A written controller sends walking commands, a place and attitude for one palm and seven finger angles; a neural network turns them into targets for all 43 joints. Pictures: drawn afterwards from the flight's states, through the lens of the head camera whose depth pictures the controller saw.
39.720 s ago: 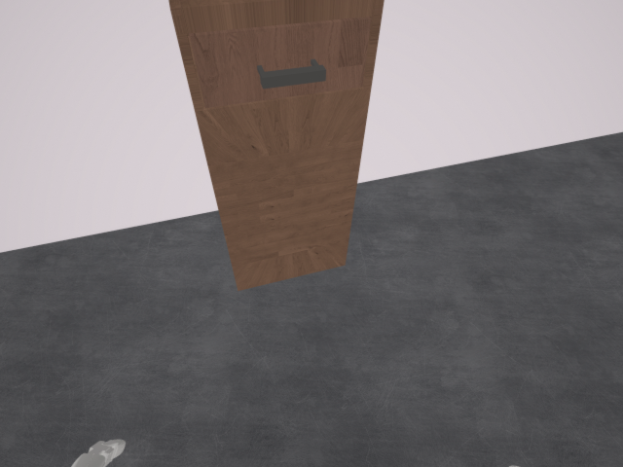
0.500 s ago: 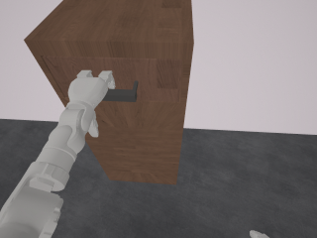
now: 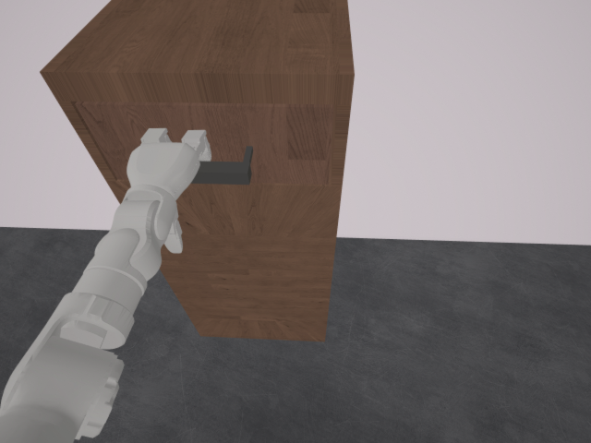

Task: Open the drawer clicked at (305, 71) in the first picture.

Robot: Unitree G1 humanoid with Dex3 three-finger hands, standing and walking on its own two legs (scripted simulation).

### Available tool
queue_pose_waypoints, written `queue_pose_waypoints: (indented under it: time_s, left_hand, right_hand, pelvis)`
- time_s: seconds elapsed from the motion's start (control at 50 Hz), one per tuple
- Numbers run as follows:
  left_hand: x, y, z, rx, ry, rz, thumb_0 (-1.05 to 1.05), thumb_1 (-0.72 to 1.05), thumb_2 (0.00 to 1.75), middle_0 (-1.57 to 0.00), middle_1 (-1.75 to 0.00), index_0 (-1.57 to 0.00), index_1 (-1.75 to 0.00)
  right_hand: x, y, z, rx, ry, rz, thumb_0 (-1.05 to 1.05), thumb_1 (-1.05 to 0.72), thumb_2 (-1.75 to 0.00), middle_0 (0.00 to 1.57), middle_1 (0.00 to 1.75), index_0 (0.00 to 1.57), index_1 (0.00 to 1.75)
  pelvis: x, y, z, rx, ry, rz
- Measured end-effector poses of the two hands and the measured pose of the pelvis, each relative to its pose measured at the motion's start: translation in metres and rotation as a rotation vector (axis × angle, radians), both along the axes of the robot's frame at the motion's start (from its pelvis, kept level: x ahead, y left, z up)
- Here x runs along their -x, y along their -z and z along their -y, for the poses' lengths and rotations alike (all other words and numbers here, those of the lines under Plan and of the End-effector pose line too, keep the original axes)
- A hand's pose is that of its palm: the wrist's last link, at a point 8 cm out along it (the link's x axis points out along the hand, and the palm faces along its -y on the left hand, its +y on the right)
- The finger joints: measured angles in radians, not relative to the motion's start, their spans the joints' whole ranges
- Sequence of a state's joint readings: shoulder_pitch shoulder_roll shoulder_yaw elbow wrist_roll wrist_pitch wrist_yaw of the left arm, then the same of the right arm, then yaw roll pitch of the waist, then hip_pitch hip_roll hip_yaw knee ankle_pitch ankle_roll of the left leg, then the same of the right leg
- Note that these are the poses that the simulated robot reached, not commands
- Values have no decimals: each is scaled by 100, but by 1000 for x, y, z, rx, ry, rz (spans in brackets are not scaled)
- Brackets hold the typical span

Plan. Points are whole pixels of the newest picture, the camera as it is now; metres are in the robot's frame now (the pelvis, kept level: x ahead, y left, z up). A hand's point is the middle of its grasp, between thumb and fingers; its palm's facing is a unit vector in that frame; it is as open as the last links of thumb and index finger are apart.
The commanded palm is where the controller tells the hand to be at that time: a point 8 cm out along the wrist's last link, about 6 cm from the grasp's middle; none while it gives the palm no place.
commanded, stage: lower the fingers behind the handle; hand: left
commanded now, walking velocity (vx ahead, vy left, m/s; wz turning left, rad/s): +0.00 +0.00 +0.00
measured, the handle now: (208, 162) +0.51 +0.17 +0.09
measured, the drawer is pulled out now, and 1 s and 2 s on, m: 0.00 0.00 0.00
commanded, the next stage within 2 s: lift the hand off the handle in 0.08 s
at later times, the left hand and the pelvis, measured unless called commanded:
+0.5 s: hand (179, 187) +0.45 +0.20 +0.10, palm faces +0.02 +0.02 -1.00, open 13.9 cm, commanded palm +0.42 +0.18 +0.13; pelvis -0.01 +0.00 +0.00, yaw +1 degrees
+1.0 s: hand (189, 156) +0.46 +0.17 +0.15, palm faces +0.11 -0.02 -0.99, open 13.8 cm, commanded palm +0.42 +0.18 +0.20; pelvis +0.00 +0.00 +0.01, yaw -1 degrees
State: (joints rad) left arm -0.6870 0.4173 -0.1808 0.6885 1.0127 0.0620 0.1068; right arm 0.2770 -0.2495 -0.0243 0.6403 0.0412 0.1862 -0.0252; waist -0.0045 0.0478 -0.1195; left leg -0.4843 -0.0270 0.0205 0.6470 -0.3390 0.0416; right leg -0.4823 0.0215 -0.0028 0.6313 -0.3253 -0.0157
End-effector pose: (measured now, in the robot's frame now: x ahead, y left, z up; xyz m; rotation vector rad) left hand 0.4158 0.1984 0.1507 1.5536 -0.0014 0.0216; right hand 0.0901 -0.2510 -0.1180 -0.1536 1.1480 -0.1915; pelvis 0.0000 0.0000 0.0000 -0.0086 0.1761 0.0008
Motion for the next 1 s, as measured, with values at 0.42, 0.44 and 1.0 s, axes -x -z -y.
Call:
queue_pose_waypoints:
  time_s: [0.42, 0.44, 1.0]
  left_hand:
    - [-5, 0, 3, -32, -9, 9, -1, -49, 30, -22, -129, -30, -119]
    - [-6, -1, 3, -34, -11, 7, -1, -49, 30, -23, -130, -30, -119]
    - [-16, -49, 25, -1, 17, 93, 0, -49, 30, -32, -120, -32, -120]
  right_hand:
    - [0, 1, 0, 6, -19, 6, 1, -91, -90, 20, 30, 20, 30]
    - [0, 2, 0, 6, -19, 6, 1, -91, -90, 20, 30, 20, 30]
    - [-8, 0, -6, -35, 16, 53, 1, -91, -90, 20, 30, 20, 30]
  pelvis:
    - [6, 2, 0, 2, -13, -14]
    - [7, 3, 0, 2, -14, -15]
    - [2, -6, -1, -5, 11, 27]
